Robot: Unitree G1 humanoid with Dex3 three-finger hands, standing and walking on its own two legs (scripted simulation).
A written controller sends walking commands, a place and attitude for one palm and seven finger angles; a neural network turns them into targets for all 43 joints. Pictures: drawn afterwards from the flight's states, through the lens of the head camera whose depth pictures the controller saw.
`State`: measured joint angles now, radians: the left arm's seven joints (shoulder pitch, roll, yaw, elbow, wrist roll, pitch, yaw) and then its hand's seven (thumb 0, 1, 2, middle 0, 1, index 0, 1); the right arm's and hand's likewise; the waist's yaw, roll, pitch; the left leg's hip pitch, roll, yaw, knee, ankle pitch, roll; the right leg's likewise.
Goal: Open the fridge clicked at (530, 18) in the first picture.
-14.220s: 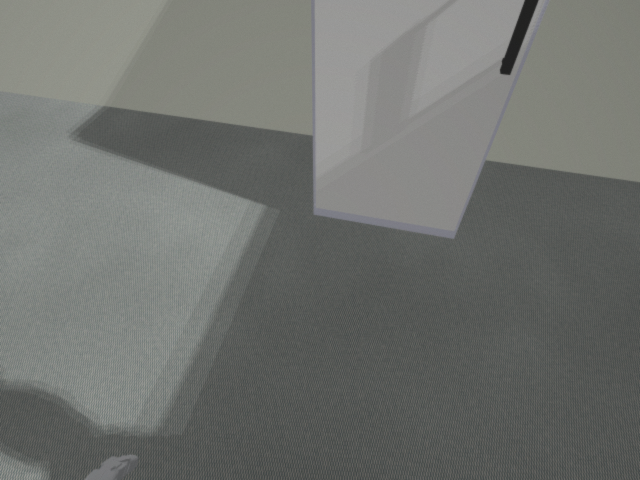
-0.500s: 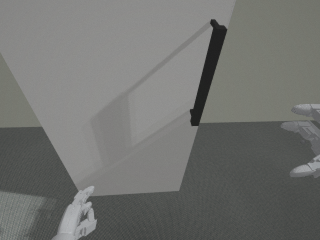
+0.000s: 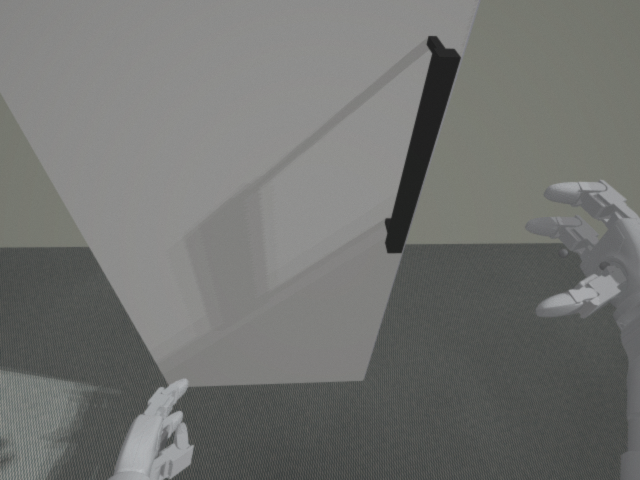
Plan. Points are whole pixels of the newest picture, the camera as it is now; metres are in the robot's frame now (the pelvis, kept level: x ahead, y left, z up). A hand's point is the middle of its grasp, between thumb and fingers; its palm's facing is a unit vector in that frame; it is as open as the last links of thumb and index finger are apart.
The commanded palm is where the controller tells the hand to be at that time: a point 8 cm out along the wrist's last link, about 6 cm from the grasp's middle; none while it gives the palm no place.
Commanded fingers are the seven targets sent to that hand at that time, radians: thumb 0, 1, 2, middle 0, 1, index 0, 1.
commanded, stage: move the hooked fingers beside the handle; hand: right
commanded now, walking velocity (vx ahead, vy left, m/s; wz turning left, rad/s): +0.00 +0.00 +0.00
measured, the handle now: (410, 161) +0.51 -0.11 +0.16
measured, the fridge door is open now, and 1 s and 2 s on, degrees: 0 0 0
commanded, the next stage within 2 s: feel for the door with the fingertips in 1.94 s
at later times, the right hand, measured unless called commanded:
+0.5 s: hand (525, 225) +0.37 -0.22 +0.17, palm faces -0.03 +1.00 -0.04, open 13.9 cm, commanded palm +0.35 -0.26 +0.17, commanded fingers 0.00 0.50 -0.30 0.30 1.20 0.30 1.20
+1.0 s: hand (490, 191) +0.43 -0.20 +0.17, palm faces -0.04 +1.00 -0.03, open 13.9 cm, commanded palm +0.42 -0.24 +0.17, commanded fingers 0.00 0.50 -0.30 0.30 1.20 0.30 1.20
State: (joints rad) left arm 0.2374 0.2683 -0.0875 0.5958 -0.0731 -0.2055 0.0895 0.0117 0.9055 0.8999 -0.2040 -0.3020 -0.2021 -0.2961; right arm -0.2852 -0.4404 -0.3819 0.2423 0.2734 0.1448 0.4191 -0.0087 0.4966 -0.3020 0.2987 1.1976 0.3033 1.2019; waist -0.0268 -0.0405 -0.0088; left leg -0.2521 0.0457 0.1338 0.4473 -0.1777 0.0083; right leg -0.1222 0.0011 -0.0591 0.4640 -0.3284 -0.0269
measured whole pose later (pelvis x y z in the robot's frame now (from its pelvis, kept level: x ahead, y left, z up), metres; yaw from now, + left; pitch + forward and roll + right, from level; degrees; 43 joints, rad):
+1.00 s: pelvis +0.00 +0.01 +0.00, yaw +1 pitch +4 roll +0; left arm 0.33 0.30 -0.05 0.65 -0.07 -0.12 0.09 0.01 0.91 0.90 -0.20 -0.30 -0.20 -0.30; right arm -0.72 -0.47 -0.33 0.81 0.19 -0.02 0.34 -0.01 0.50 -0.30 0.30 1.20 0.30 1.20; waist 0.05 -0.02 -0.02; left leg -0.36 0.03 0.12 0.46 -0.17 0.02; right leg -0.22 -0.01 -0.07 0.48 -0.32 -0.02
